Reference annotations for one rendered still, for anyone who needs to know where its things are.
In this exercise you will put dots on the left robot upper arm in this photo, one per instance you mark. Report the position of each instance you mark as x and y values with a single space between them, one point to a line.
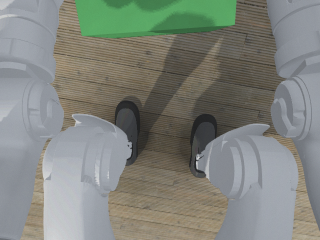
30 114

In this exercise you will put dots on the robot right foot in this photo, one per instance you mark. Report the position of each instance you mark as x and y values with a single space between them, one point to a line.
204 130

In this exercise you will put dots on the robot right forearm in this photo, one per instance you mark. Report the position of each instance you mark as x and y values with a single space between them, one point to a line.
295 26

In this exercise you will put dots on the carton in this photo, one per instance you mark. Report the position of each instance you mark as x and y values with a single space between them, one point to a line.
140 18

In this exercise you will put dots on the right robot upper arm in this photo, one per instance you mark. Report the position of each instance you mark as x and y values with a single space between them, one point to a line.
295 114

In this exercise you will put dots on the left robot shin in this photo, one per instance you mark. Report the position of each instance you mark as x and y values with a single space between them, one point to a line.
91 121

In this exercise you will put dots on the robot left forearm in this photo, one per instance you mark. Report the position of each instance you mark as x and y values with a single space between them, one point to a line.
28 31

